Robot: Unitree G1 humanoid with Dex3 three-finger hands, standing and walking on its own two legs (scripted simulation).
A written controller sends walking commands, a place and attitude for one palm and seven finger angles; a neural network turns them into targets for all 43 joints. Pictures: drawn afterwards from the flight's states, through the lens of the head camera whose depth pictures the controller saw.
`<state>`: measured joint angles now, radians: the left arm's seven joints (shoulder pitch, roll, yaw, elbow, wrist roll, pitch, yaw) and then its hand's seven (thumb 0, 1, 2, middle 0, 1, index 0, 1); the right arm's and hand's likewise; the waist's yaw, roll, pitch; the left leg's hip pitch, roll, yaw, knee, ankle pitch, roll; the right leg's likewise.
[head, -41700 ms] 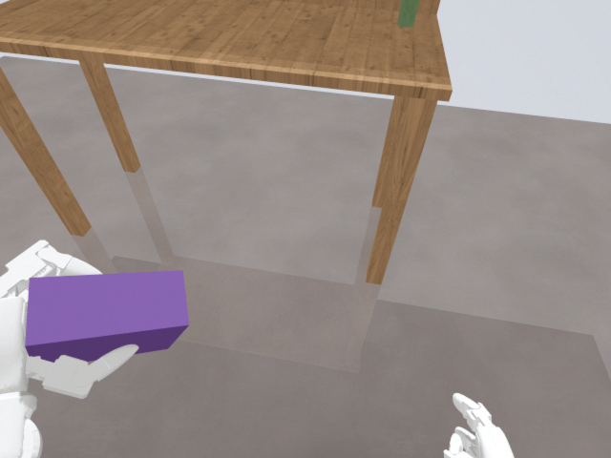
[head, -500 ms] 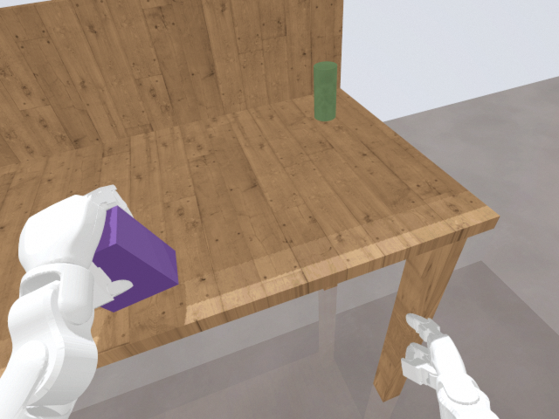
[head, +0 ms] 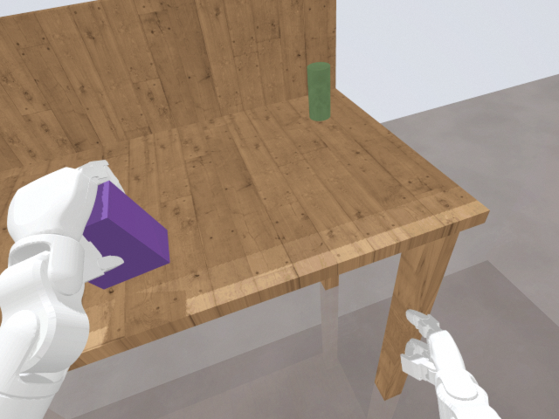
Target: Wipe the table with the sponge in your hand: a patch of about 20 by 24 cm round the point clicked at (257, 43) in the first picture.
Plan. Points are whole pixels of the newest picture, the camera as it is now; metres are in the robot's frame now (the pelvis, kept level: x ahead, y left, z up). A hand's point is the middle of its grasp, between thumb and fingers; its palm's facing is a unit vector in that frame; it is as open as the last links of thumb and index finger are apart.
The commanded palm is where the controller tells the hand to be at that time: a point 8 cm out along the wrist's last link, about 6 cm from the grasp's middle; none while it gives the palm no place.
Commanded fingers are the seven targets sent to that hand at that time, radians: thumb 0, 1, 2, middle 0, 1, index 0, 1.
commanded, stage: lift the sponge slowly off the table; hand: left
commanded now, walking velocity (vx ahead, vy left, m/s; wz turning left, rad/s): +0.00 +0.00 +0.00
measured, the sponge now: (117, 246) +0.26 +0.27 +0.16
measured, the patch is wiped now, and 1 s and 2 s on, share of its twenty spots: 1.00 1.00 1.00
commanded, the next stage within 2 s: bring the sponge back beside the body in 0.86 s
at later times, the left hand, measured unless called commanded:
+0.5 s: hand (78, 200) +0.25 +0.28 +0.24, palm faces +0.33 -0.12 -0.94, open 9.9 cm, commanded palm +0.19 +0.29 +0.32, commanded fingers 0.00 0.10 1.30 -1.20 -1.60 -1.20 -1.60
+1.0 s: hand (67, 188) +0.25 +0.28 +0.27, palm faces +0.42 -0.19 -0.89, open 9.9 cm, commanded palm +0.18 +0.29 +0.33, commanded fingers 0.00 0.10 1.30 -1.20 -1.60 -1.20 -1.60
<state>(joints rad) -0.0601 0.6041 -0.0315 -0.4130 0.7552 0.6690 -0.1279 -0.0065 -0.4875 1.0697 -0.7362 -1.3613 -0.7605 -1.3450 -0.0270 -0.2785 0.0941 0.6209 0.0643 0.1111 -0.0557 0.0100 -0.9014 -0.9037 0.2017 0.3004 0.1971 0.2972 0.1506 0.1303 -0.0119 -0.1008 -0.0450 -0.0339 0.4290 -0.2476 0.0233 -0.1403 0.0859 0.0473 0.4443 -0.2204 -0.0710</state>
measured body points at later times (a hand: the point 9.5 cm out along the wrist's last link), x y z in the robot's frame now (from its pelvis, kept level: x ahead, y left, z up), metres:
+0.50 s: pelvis -0.01 +0.01 +0.00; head -0.04 -0.05 +0.45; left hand +0.23 +0.29 +0.29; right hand +0.27 -0.17 -0.06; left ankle -0.01 +0.11 -0.74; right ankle +0.01 -0.07 -0.74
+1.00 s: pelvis -0.01 +0.02 +0.00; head -0.04 -0.03 +0.45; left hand +0.22 +0.29 +0.31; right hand +0.27 -0.14 -0.06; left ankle -0.01 +0.11 -0.74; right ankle +0.01 -0.07 -0.74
